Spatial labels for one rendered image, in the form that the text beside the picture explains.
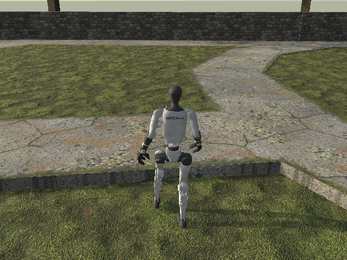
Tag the robot left hand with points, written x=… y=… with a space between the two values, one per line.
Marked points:
x=140 y=157

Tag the left robot foot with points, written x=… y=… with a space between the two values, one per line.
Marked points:
x=156 y=203

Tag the left robot upper arm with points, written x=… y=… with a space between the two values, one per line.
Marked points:
x=154 y=122

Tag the robot right hand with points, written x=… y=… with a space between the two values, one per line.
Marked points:
x=196 y=150

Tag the robot right shin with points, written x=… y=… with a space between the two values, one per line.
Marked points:
x=183 y=200

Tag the right robot forearm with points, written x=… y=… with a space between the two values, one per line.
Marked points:
x=198 y=140

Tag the right robot upper arm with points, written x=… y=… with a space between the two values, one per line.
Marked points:
x=193 y=122

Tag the left robot forearm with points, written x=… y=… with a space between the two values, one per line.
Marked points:
x=145 y=144

